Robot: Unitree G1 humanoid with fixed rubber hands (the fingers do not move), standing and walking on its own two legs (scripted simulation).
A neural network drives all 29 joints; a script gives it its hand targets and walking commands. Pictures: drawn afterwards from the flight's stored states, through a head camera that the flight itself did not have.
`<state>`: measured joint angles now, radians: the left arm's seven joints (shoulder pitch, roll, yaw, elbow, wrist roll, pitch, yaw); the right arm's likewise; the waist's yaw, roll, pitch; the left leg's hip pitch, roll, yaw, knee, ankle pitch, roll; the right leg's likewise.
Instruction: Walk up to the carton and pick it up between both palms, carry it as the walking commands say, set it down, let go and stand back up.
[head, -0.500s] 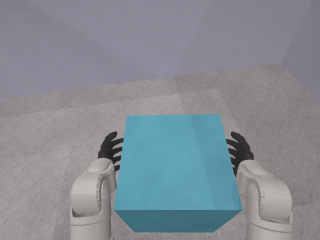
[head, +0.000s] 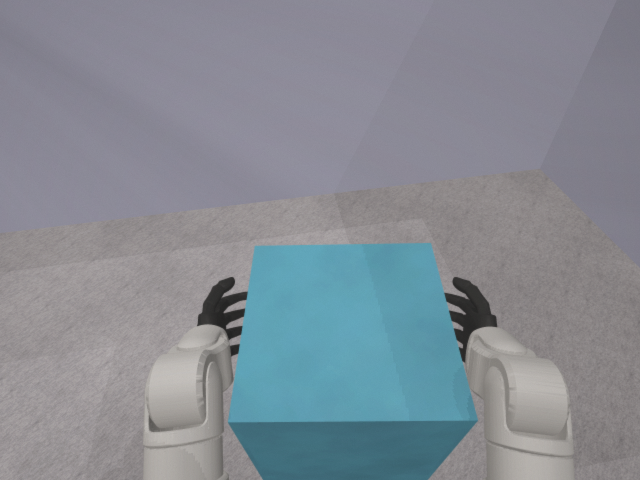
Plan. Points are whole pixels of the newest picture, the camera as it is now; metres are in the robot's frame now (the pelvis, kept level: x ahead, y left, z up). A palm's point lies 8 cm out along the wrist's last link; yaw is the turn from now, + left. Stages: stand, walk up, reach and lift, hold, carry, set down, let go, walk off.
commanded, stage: carry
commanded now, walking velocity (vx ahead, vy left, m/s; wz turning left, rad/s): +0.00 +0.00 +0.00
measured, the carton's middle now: (343, 370) +0.27 +0.00 +0.02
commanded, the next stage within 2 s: none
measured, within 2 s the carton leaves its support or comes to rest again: neither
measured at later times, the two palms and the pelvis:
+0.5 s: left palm (194, 359) +0.24 +0.16 +0.10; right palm (476, 356) +0.24 -0.14 +0.10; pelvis -0.03 +0.01 +0.01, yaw +1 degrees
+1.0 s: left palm (185, 370) +0.23 +0.17 +0.09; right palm (470, 362) +0.23 -0.13 +0.10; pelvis -0.04 +0.01 +0.01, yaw +1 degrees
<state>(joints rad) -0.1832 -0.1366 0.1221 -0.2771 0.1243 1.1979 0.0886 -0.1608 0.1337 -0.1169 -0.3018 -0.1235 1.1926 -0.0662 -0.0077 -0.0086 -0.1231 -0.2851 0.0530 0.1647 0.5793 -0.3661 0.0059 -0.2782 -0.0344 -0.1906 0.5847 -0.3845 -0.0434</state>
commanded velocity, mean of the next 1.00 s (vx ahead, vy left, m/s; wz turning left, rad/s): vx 0.00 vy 0.00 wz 0.00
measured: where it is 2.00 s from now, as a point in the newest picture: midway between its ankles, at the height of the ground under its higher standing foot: outside the picture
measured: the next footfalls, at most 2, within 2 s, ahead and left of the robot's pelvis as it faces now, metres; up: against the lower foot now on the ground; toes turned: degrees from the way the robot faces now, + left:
none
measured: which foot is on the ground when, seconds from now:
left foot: down 0.00-1.00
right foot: down 0.00-1.00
